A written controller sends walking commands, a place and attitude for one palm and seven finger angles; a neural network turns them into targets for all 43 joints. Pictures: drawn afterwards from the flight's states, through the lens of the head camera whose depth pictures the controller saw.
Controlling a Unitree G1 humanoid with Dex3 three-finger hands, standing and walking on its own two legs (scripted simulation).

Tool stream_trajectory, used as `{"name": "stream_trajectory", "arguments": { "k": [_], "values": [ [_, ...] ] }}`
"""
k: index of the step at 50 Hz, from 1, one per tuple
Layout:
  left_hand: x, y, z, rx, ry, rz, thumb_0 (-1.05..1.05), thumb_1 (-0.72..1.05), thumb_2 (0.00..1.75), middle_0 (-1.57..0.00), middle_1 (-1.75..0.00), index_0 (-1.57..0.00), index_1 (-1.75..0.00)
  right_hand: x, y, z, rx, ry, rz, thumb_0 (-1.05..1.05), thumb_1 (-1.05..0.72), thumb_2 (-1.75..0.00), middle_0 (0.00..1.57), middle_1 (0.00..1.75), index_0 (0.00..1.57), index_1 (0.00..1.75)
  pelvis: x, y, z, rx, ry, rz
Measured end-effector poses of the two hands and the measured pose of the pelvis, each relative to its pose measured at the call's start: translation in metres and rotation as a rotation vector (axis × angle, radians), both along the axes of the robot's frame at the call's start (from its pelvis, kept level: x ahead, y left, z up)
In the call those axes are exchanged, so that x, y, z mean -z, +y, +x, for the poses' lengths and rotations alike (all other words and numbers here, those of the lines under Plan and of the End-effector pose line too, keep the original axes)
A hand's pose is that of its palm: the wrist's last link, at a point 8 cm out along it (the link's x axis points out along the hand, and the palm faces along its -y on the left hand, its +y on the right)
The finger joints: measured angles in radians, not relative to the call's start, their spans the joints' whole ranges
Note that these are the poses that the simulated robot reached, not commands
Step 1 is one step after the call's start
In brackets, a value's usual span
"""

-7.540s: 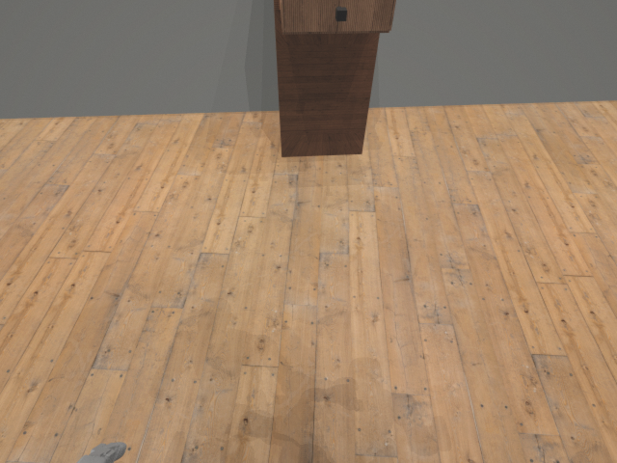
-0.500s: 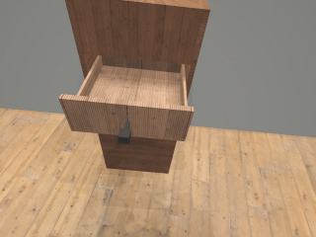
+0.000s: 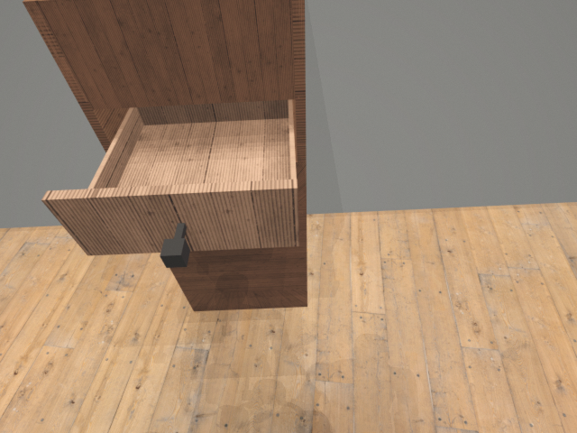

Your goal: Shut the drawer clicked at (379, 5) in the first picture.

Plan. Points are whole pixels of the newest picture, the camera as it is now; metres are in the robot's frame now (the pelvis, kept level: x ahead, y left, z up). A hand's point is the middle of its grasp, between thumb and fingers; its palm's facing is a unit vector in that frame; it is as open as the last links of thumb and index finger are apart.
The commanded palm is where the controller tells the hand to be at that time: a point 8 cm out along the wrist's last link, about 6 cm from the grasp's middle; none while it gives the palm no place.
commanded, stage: come to a stop and stand still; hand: left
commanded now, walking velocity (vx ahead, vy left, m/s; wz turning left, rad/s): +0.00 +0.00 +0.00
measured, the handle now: (177, 243) +0.39 +0.19 +0.04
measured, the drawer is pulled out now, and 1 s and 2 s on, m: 0.24 0.24 0.24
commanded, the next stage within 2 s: look again from close up in 0.34 s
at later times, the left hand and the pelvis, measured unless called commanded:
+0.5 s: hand out of the picture +0.02 +0.16 -0.17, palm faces +0.03 -0.98 -0.21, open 7.4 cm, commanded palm none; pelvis +0.01 -0.02 +0.01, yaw +0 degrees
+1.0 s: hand out of the picture +0.02 +0.19 -0.16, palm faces +0.01 -0.98 -0.22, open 7.4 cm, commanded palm +0.10 +0.24 -0.06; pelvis +0.01 +0.00 +0.01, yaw -1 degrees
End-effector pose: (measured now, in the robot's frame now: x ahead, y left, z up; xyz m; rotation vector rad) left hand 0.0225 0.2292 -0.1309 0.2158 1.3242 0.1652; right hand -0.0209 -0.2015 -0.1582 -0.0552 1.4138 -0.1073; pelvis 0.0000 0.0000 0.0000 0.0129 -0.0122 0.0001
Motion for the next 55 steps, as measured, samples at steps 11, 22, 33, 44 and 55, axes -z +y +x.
{"name": "stream_trajectory", "arguments": {
  "k": [11,22,33,44,55],
  "values": [
    [-0.003,-0.012,0.012,-0.014,-0.021,0.002,0.00,0.92,0.90,-0.20,-0.30,-0.20,-0.30,-0.005,-0.027,0.026,-0.024,-0.018,-0.036,0.01,-0.91,-0.89,0.20,0.29,0.20,0.30,-0.004,-0.015,0.010,-0.003,-0.001,0.006],
    [0.003,-0.019,-0.007,-0.038,0.043,-0.035,0.00,0.91,0.90,-0.20,-0.30,-0.20,-0.30,-0.015,-0.042,0.050,-0.047,-0.048,-0.091,0.01,-0.91,-0.89,0.19,0.29,0.19,0.30,-0.006,-0.017,0.014,0.002,0.000,0.000],
    [0.004,-0.013,-0.015,-0.046,0.062,-0.046,0.00,0.90,0.90,-0.20,-0.30,-0.20,-0.30,-0.019,-0.033,0.053,-0.051,-0.053,-0.093,0.01,-0.92,-0.89,0.20,0.29,0.20,0.30,-0.008,-0.009,0.014,0.004,0.000,-0.002],
    [0.003,0.002,-0.009,-0.033,0.042,-0.036,0.00,0.90,0.90,-0.20,-0.30,-0.20,-0.30,-0.020,-0.021,0.038,-0.039,-0.031,-0.088,0.01,-0.91,-0.89,0.20,0.29,0.20,0.30,-0.009,0.000,0.010,0.009,-0.003,-0.002],
    [-0.054,0.017,0.059,-0.101,-0.460,-0.008,0.01,0.90,0.90,-0.21,-0.31,-0.21,-0.31,-0.031,-0.020,0.052,-0.019,-0.262,-0.142,0.02,-0.91,-0.89,0.20,0.29,0.20,0.30,-0.006,0.013,-0.002,-0.004,0.008,-0.005]
  ]
}}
